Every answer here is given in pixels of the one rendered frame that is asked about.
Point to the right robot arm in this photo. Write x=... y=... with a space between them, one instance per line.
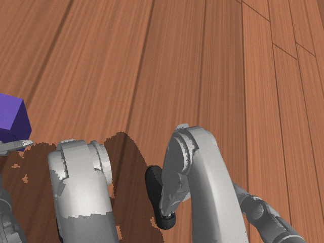
x=271 y=227

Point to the right robot foot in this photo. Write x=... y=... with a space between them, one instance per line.
x=154 y=187

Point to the left robot hand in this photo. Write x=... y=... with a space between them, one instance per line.
x=12 y=146

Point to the right robot hand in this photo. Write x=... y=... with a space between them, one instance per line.
x=240 y=193

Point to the carton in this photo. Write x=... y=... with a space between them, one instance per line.
x=14 y=122

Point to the left robot arm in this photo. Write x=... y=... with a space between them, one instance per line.
x=10 y=230

